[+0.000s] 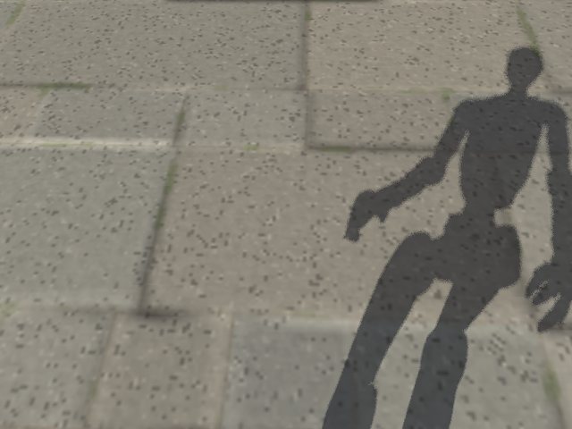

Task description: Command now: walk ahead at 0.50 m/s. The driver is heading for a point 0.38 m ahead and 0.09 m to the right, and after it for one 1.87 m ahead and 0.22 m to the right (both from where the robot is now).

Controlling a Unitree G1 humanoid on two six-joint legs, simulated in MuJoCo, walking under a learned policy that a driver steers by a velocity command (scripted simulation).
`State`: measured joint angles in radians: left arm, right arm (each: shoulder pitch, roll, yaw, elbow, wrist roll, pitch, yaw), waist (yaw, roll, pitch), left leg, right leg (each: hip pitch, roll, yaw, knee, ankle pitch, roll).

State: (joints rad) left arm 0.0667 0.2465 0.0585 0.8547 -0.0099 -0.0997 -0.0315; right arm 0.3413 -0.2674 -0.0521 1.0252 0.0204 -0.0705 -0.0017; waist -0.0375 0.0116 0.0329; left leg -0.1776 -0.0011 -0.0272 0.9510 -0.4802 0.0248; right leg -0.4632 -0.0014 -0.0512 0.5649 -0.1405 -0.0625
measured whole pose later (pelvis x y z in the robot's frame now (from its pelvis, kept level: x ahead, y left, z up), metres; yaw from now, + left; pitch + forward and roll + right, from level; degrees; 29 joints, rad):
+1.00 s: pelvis +0.35 +0.03 +0.01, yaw +0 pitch +0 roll +1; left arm 0.22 0.21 0.05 1.04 0.01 -0.02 0.04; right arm 0.14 -0.22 -0.03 1.02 -0.01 -0.01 -0.02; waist 0.00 0.01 0.02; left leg -0.26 -0.02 0.05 0.46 -0.19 0.03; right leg -0.23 -0.04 0.00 0.50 -0.26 0.03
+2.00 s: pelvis +0.37 +0.03 +0.01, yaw +1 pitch -1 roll +0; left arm 0.26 0.18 0.03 1.13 0.00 -0.01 0.05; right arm 0.19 -0.20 -0.03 1.12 0.00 0.01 -0.04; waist 0.00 0.00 0.04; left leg -0.23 0.00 0.03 0.48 -0.24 0.02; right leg -0.18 -0.03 -0.01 0.47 -0.28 0.02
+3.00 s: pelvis +0.38 +0.03 +0.01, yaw +0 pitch -1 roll +0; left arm 0.32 0.16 0.02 1.11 0.00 -0.01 0.05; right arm 0.25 -0.18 -0.02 1.10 0.01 0.00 -0.04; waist 0.00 0.00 0.03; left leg -0.24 0.00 0.03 0.50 -0.25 0.01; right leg -0.18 -0.03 -0.01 0.48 -0.30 0.02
